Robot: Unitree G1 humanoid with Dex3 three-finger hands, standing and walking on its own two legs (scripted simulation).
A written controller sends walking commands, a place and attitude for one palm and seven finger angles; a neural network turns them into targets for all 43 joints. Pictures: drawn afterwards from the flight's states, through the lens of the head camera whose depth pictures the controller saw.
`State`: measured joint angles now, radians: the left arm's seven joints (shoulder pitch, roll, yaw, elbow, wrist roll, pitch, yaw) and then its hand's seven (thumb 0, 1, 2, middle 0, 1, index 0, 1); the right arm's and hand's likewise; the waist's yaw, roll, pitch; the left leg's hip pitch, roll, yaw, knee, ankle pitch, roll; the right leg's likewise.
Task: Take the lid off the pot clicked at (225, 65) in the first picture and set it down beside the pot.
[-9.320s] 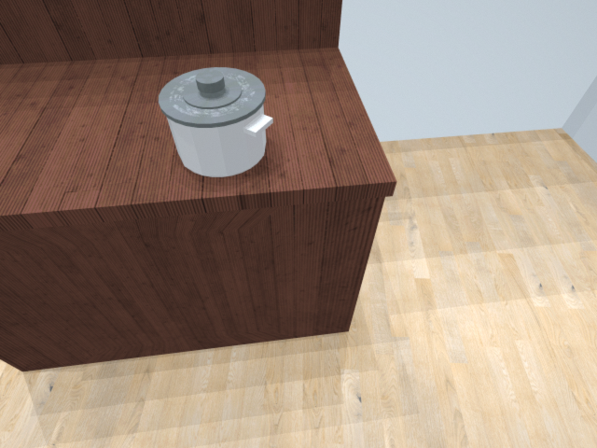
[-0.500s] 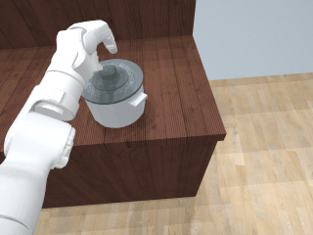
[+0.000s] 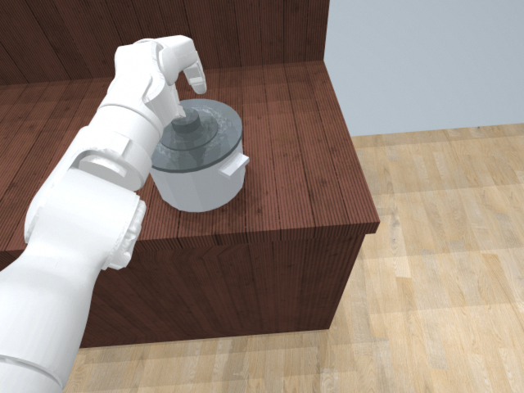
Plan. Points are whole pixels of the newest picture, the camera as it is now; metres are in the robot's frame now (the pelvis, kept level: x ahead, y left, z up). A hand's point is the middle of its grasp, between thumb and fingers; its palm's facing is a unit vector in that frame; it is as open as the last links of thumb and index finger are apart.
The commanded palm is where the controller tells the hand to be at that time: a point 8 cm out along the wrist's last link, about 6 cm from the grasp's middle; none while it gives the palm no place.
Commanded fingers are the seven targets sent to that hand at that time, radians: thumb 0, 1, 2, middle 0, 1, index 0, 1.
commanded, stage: lower the open fingers around the knob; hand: left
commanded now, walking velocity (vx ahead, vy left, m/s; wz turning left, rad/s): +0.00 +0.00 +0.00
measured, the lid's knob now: (185, 120) +0.53 +0.11 +0.14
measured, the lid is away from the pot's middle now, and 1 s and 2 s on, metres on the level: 0.00 0.00 0.01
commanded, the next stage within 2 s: close the fingers and squeeze the knob in 0.80 s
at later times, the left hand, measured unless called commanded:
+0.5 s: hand (177, 116) +0.49 +0.11 +0.17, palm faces -0.42 -0.11 -0.90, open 9.9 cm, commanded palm +0.50 +0.12 +0.22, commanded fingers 0.00 -0.30 1.50 -0.86 -0.08 -0.86 -0.08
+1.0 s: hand (179, 121) +0.49 +0.11 +0.16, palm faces -0.41 -0.08 -0.91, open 10.0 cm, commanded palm +0.49 +0.12 +0.21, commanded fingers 0.00 -0.00 0.90 -0.46 -0.92 -0.46 -0.92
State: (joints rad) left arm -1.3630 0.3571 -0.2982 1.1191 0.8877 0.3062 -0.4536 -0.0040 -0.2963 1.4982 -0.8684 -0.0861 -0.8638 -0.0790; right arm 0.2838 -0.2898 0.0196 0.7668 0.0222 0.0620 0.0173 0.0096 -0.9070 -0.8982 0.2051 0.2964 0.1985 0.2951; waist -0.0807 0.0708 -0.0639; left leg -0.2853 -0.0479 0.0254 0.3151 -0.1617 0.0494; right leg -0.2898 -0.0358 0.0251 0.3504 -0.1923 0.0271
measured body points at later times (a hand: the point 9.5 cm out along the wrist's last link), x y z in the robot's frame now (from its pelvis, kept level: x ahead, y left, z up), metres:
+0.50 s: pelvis +0.00 +0.00 +0.00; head +0.05 -0.02 +0.44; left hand +0.51 +0.12 +0.22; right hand +0.03 -0.28 -0.14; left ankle -0.01 +0.09 -0.75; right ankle -0.02 -0.14 -0.75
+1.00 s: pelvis +0.01 +0.00 +0.00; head +0.05 -0.02 +0.44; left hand +0.51 +0.11 +0.22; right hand +0.04 -0.26 -0.15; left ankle -0.01 +0.09 -0.75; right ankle -0.02 -0.14 -0.75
